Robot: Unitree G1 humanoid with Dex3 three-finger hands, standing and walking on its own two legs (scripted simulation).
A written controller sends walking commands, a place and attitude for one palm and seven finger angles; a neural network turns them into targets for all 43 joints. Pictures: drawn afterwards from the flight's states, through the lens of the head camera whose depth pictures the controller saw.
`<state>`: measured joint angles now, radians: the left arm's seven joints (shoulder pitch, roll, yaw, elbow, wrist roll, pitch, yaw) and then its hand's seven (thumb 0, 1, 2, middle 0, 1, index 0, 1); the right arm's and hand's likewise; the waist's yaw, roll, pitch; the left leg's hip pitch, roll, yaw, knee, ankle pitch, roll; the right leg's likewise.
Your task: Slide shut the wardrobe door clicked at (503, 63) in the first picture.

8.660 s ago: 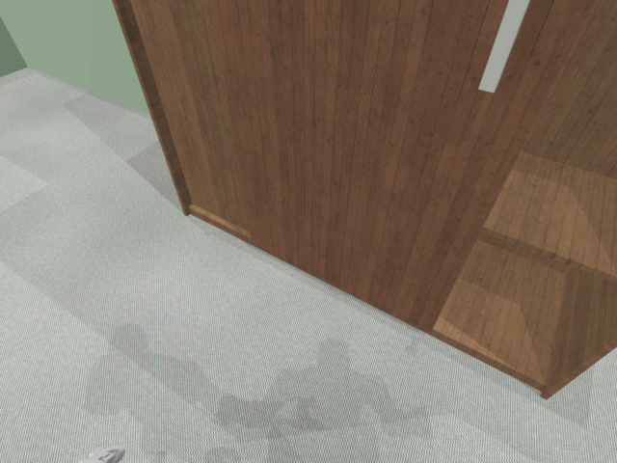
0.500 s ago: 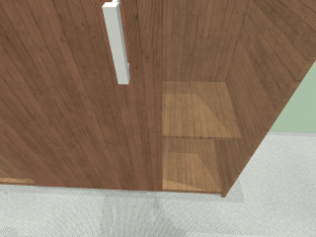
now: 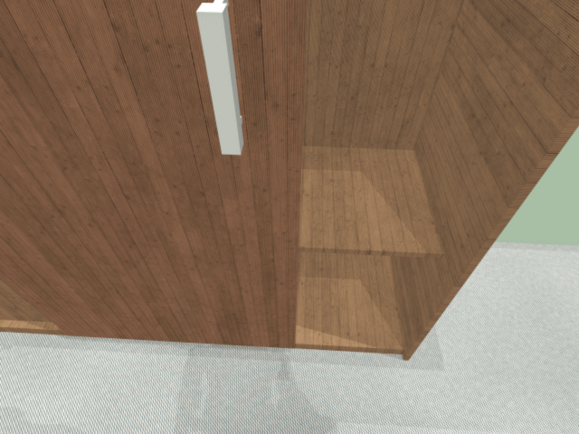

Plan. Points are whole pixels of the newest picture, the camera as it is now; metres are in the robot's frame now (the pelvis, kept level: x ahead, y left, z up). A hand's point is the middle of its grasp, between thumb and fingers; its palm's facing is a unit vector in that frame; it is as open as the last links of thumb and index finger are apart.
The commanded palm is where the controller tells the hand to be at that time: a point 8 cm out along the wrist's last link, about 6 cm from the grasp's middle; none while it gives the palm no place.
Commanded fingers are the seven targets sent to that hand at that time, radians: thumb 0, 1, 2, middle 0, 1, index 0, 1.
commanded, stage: look again from close up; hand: left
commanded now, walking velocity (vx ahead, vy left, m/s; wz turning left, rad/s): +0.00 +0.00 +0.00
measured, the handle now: (227, 79) +0.48 +0.11 +0.26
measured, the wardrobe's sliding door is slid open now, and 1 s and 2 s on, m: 0.38 0.38 0.38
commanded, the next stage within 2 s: raise the hand with hooked fingers in 0.60 s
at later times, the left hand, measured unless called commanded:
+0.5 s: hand out of the picture +0.00 +0.17 -0.17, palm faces +0.03 -0.98 -0.21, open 7.4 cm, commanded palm none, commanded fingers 0.00 0.90 0.90 -0.20 -0.30 -0.20 -0.30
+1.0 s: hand (160, 368) +0.19 +0.18 +0.03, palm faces +0.00 -1.00 -0.06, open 8.0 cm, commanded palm +0.12 +0.24 +0.00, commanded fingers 0.00 0.53 0.74 -0.23 -0.54 -0.23 -0.54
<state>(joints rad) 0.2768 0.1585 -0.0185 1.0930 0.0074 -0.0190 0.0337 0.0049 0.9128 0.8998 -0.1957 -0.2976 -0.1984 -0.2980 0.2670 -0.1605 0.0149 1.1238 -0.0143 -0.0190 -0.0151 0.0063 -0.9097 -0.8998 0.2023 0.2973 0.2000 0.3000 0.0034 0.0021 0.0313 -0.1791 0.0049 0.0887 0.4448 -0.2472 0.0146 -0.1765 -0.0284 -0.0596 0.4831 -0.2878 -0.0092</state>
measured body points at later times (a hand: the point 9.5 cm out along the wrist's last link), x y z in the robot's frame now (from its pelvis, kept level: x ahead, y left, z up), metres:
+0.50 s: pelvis +0.00 +0.00 +0.00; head +0.01 -0.01 +0.45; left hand +0.00 +0.22 -0.15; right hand +0.02 -0.23 -0.16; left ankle +0.00 +0.11 -0.74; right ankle -0.02 -0.11 -0.74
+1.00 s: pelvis -0.03 -0.02 -0.03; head -0.02 -0.02 +0.42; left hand +0.19 +0.23 +0.04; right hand +0.16 -0.27 -0.09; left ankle +0.00 +0.11 -0.74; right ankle -0.02 -0.11 -0.74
